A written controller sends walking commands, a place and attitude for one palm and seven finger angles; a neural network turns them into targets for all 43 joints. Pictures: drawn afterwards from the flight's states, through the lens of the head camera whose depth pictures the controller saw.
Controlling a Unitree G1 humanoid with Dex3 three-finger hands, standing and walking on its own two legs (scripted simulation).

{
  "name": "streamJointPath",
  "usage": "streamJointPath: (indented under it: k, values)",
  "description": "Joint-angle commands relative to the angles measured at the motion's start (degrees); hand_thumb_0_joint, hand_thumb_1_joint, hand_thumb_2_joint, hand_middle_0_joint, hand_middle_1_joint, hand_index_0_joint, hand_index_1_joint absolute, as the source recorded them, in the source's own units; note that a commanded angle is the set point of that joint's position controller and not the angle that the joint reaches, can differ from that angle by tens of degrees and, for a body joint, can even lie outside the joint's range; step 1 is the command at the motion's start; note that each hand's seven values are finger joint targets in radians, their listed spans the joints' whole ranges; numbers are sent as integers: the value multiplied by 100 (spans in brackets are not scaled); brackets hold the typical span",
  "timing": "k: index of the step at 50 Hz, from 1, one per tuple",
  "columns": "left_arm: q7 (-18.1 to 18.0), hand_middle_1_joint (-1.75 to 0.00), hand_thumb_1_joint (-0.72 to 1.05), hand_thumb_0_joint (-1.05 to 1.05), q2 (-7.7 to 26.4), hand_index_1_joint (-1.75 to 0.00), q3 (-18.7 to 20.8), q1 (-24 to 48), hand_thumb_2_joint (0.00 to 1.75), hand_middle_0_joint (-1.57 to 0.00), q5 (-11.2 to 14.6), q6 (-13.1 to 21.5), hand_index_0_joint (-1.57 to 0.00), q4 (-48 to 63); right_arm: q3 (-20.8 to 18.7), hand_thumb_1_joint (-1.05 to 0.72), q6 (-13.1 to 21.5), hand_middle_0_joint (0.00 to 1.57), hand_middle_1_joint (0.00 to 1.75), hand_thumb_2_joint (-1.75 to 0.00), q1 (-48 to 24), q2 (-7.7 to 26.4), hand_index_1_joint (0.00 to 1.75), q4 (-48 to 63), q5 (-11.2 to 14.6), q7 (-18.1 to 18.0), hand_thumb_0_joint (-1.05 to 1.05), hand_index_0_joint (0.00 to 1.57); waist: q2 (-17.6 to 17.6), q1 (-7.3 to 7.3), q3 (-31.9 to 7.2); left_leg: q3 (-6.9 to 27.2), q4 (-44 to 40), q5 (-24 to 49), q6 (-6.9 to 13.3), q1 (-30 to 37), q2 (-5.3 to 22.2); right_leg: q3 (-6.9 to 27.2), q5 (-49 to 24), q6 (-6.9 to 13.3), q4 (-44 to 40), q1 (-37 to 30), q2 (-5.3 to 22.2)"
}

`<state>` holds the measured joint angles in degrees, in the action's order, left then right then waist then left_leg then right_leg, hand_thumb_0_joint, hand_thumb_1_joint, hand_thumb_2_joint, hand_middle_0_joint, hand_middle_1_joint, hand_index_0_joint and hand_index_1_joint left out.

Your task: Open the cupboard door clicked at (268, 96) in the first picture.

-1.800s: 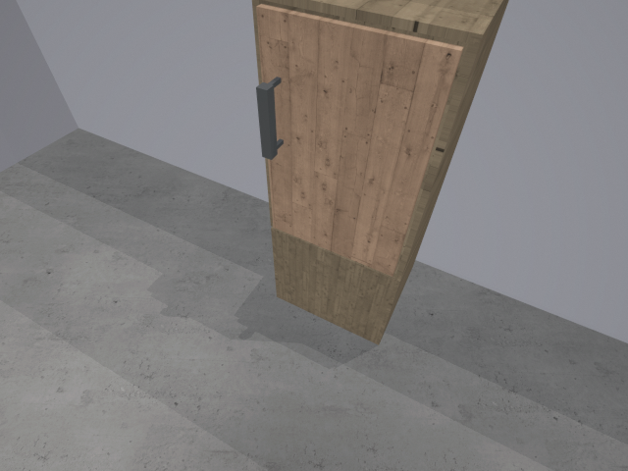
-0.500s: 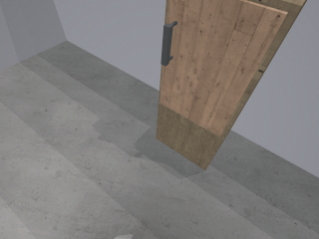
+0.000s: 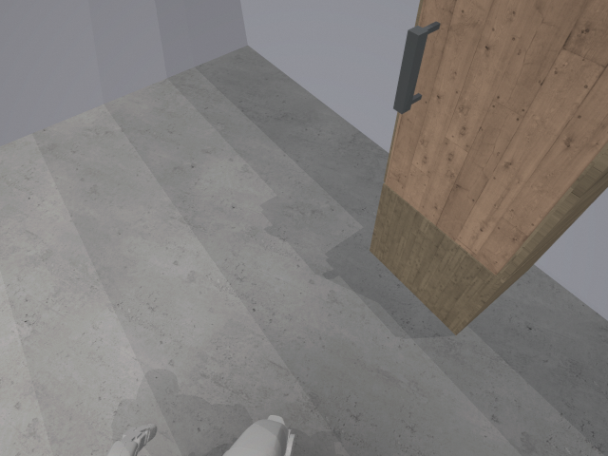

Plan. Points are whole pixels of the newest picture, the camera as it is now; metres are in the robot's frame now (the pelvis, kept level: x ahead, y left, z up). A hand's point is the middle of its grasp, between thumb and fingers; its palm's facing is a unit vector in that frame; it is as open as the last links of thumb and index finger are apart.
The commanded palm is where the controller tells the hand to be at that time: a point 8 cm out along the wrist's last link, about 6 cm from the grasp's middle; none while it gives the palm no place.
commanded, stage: walk around to get in front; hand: left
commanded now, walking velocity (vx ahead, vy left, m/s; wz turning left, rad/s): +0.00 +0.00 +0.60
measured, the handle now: (417, 69) +0.78 -0.20 +0.05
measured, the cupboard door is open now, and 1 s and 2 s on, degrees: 0 0 0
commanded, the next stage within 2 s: none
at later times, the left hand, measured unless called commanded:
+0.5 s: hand out of the picture +0.03 +0.22 -0.16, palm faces +0.35 -0.89 -0.30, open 7.4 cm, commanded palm none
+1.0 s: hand out of the picture -0.04 +0.18 -0.18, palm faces +0.63 -0.73 -0.25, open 7.4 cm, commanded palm none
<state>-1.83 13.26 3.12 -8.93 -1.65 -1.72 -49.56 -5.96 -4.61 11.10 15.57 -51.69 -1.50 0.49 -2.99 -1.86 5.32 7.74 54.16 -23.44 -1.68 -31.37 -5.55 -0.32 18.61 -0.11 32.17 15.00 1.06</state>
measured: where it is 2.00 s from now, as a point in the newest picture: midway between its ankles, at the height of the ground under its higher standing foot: outside the picture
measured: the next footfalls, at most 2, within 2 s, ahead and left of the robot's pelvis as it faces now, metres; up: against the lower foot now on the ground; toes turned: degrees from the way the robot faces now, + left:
left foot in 0.26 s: +0.03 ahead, +0.15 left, +0.00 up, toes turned +15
right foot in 0.54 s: +0.13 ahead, -0.11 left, +0.00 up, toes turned +17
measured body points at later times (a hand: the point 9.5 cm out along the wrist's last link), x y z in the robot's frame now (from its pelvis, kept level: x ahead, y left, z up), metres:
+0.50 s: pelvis +0.03 -0.02 -0.01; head +0.09 -0.01 +0.44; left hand +0.01 +0.26 -0.14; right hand +0.22 -0.22 -0.15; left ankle -0.01 +0.14 -0.73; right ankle +0.08 -0.13 -0.71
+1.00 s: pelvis +0.04 -0.02 -0.01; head +0.08 +0.03 +0.44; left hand -0.08 +0.22 -0.16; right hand +0.27 -0.16 -0.14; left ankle -0.04 +0.07 -0.73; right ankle +0.09 -0.14 -0.68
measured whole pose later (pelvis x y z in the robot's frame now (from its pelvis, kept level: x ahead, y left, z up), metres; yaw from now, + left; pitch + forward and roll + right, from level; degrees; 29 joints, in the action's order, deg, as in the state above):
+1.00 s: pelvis +0.04 -0.02 -0.01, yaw +39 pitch +1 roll +1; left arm -1.3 13.6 4.5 -12.5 -1.2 -4.1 -51.6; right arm -2.6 -1.9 9.1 11.0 -50.4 -1.4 0.6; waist 3.2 -0.1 6.6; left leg -1.8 36.8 -20.1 0.6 -17.3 -0.1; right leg -5.7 30.1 -3.2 59.1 24.6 7.4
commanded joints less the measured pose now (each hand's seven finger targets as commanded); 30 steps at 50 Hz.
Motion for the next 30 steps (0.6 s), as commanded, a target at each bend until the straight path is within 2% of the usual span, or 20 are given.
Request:
streamJointPath:
  k: [1, 3, 5, 7, 9, 10, 11, 12, 13, 14, 15, 17, 21, 24, 25, 26, 27, 28, 29, 30]
  values:
    - [-92, -30, 90, 0, 825, -30, 227, 126, 90, -20, -21, 228, -20, 455, -7, -90, 162, 20, 30, -90, 48, 265, 30, 498, 34, 81, 0, 20, 1470, -75, -287, -546, 1307, -191, -148, -381, 615, 566, -2957, 880, -935, -591, 1691]
    - [-85, -30, 90, 0, 989, -30, 287, -533, 90, -20, -22, 235, -20, 272, 87, -90, 175, 20, 30, -90, -362, 148, 30, 590, 61, 96, 0, 20, 1409, 249, -516, -894, 376, -301, -157, -162, 557, 216, -4265, 730, -526, -1275, 1636]
    - [-68, -30, 90, 0, 1100, -30, 327, -948, 90, -20, -23, 209, -20, 131, 157, -90, 183, 20, 30, -90, -656, 57, 30, 636, 77, 114, 0, 20, 1541, 447, -507, -1184, -323, -312, -108, 53, 472, 10, -4766, 608, -374, -1563, 1630]
    - [-68, -30, 90, 0, 1169, -30, 372, -1093, 90, -20, -32, 186, -20, 112, 181, -90, 187, 20, 30, -90, -736, 52, 30, 633, 89, 115, 0, 20, 1646, 493, -556, -1276, -763, -245, -38, 386, 458, -29, -4777, 612, -284, -1517, 1726]
    - [-59, -30, 90, 0, 1164, -30, 390, -1056, 90, -20, -31, 178, -20, 125, 179, -90, 214, 20, 30, -90, -597, 89, 30, 601, 97, 100, 0, 20, 1713, 389, -665, -1376, -1432, 4, 25, 807, 413, -165, -4721, 526, -41, -1440, 1740]
    - [-51, -30, 90, 0, 1153, -30, 394, -958, 90, -20, -13, 181, -20, 121, 155, -90, 238, 20, 30, -90, -364, 177, 30, 545, 87, 91, 0, 20, 1635, 232, -745, -1396, -2014, 373, 73, 1259, 387, -349, -4632, 399, 304, -1293, 1693]
    - [-39, -30, 90, 0, 1118, -30, 379, -954, 90, -20, 35, 169, -20, 154, 121, -90, 281, 20, 30, -90, 22, 361, 30, 411, 46, 85, 0, 20, 1213, 8, -981, -1266, -2785, 1286, 150, 2198, 464, -574, -4176, 177, 1052, -811, 1585]
    - [-4, -30, 90, 0, 842, -30, 341, -1047, 90, -20, 78, 143, -20, 303, -27, -90, 338, 20, 30, -90, 354, 935, 30, 344, -15, 57, 0, 20, -302, -164, -1402, 199, -2936, 3308, 663, 3540, 1707, -899, -1941, -209, 2266, 690, 1043]
    - [15, -30, 90, 0, 489, -30, 176, -727, 90, -20, 69, 146, -20, 558, -135, -90, 313, 20, 30, -90, 786, 1381, 30, 225, 30, 7, 0, 20, -1513, -380, -1528, 1591, -2987, 5755, 1519, 3846, 2950, -630, 1967, -378, 3304, 1729, 515]
    - [-16, -30, 90, 0, 598, -30, 198, -462, 90, -20, 29, 83, -20, 717, -113, -90, 268, 20, 30, -90, 879, 1340, 30, 176, 35, -30, 0, 20, -484, -401, -1341, 1248, -2907, 4859, 1634, 3373, 3019, -161, 1857, -317, 3541, 1786, 596]
    - [-45, -30, 90, 0, 519, -30, 212, -240, 90, -20, 31, 57, -20, 630, -80, -90, 310, 20, 30, -90, 683, 1177, 30, 218, -1, -102, 0, 20, -969, -353, -1242, 1216, -2950, 4291, 1493, 3062, 2589, -40, 1630, -339, 3531, 1893, 623]
    - [20, -30, 90, 0, 573, -30, 244, -136, 90, -20, 49, 7, -20, 507, 21, -90, 303, 20, 30, -90, 79, 865, 30, 349, -19, -159, 0, 20, -891, -138, -716, 751, -3067, 3706, 1221, 2399, 2088, 17, 1031, -369, 3301, 1752, 587]
    - [97, -30, 90, 0, 454, -30, 231, -433, 90, -20, 63, 0, -20, 400, -2, -90, 276, 20, 30, -90, -303, 943, 30, 504, -49, -161, 0, 20, -654, 61, -654, 637, -3049, 2835, 1051, 1852, 1748, -258, 885, -343, 1888, 915, 246]
    - [104, -30, 90, 0, 474, -30, 270, -1068, 90, -20, 44, 58, -20, 267, -20, -90, 222, 20, 30, -90, -670, 882, 30, 653, -21, -126, 0, 20, -589, 393, -540, 671, -2776, 1830, 836, 874, 1453, -486, -48, -328, 564, -257, -14]
    - [92, -30, 90, 0, 653, -30, 323, -1372, 90, -20, 12, 121, -20, 230, -11, -90, 216, 20, 30, -90, -736, 768, 30, 709, 24, -101, 0, 20, -127, 558, -543, 474, -2302, 1178, 610, 390, 1129, -296, -384, -293, -231, -833, 162]
    - [42, -30, 90, 0, 1099, -30, 404, -1525, 90, -20, -80, 210, -20, 259, 23, -90, 216, 20, 30, -90, -578, 353, 30, 798, 80, -60, 0, 20, 1315, 613, -619, -156, -919, -168, 194, -418, 350, 1348, -23, 94, -1384, -1246, 1492]
    - [23, -30, 90, 0, 1482, -30, 410, -1315, 90, -20, -79, 188, -20, 376, 4, -90, 200, 20, 30, -90, -593, 243, 30, 871, 57, -23, 0, 20, 2070, 614, -521, -434, 856, -1308, 33, -443, 46, 2545, -65, 742, -1905, -579, 2694]
    - [-17, -30, 90, 0, 1245, -30, 380, -1025, 90, -20, -56, 216, -20, 457, -54, -90, 153, 20, 30, -90, -587, 401, 30, 804, 13, -8, 0, 20, 1974, 449, -359, -54, 1812, -1019, 99, -422, 385, 2546, 72, 910, -1910, -63, 2624]
    - [-35, -30, 90, 0, 1055, -30, 341, -648, 90, -20, -49, 211, -20, 530, -59, -90, 153, 20, 30, -90, -515, 357, 30, 722, 11, 14, 0, 20, 1686, 257, -249, -78, 2223, -653, 66, -455, 501, 2084, -73, 891, -1743, 77, 2364]
    - [-55, -30, 90, 0, 870, -30, 308, -325, 90, -20, -51, 191, -20, 598, -49, -90, 140, 20, 30, -90, -342, 323, 30, 623, 16, 56, 0, 20, 1380, 80, -339, -226, 2311, -365, 20, -275, 640, 1286, -512, 821, -1499, 89, 2164]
